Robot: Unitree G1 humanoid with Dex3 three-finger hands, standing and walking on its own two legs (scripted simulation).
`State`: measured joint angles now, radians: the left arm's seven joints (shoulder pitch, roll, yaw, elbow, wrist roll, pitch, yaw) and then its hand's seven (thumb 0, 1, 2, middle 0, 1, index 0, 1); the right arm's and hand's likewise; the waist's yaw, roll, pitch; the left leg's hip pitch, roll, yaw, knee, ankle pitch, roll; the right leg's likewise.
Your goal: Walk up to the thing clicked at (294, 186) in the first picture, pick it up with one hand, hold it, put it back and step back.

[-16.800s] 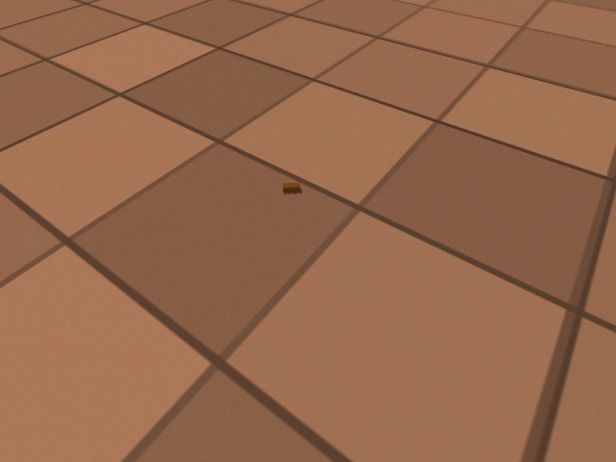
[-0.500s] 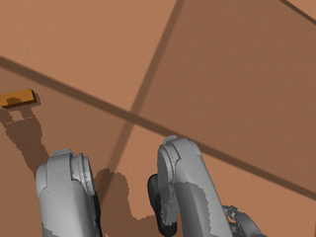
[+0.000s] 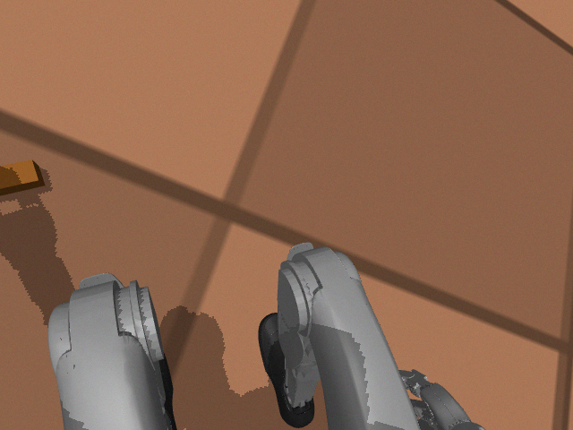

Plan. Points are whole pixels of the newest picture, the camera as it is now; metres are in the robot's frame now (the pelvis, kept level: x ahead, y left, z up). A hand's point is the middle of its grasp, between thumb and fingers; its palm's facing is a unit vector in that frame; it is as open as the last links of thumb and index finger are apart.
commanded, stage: rise first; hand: left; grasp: from above
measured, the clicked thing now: (7, 179) +0.47 +0.35 -0.30
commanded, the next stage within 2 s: none
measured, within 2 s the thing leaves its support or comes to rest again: neither
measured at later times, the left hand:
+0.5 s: hand out of the picture +0.43 +0.39 -0.19, palm faces -0.41 -0.15 -0.90, open 13.0 cm
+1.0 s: hand out of the picture +0.43 +0.39 -0.18, palm faces -0.41 -0.15 -0.90, open 13.1 cm
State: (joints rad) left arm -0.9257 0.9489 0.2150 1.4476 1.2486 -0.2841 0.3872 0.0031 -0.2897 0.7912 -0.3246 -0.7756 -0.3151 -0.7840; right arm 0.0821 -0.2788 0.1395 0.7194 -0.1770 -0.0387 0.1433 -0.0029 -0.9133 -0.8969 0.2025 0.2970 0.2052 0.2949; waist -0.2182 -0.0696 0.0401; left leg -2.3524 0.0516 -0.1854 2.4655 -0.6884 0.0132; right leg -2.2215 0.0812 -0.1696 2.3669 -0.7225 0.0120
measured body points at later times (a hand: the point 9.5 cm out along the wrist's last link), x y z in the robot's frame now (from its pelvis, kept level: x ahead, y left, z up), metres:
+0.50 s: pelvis +0.00 +0.00 +0.00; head +0.25 +0.11 +0.35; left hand +0.44 +0.39 -0.14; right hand +0.07 -0.26 -0.09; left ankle +0.07 +0.13 -0.28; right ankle +0.09 -0.11 -0.28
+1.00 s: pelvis +0.00 +0.00 +0.00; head +0.25 +0.11 +0.36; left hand +0.45 +0.39 -0.13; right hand +0.07 -0.26 -0.09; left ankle +0.07 +0.13 -0.28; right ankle +0.09 -0.11 -0.28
